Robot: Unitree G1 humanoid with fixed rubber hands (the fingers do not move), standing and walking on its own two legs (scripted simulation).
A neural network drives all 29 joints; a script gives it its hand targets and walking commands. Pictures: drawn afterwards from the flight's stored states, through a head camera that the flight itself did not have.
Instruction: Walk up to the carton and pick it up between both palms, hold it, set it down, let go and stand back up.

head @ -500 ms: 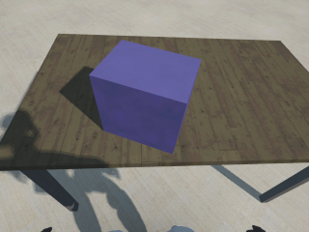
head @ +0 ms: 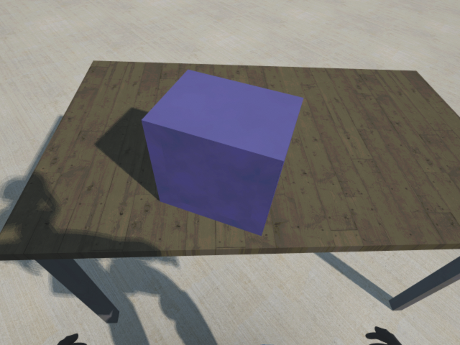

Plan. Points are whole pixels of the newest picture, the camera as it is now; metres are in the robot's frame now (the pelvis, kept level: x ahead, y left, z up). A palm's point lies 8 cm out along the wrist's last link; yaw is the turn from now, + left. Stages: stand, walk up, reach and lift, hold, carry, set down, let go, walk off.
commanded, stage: reach and lift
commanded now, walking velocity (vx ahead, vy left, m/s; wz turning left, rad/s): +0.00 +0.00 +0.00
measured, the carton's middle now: (225, 154) +0.48 +0.01 +0.05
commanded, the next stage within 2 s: none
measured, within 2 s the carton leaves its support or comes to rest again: neither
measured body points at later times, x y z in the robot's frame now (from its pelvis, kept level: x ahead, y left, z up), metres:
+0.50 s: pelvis -0.01 +0.00 +0.02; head -0.03 +0.02 +0.47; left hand +0.17 +0.28 -0.05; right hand +0.12 -0.24 -0.07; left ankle +0.01 +0.14 -0.71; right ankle +0.03 -0.11 -0.71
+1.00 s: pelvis -0.01 +0.00 +0.03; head -0.04 +0.02 +0.47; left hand +0.18 +0.26 -0.02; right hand +0.15 -0.22 -0.01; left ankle +0.01 +0.14 -0.71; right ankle +0.03 -0.11 -0.71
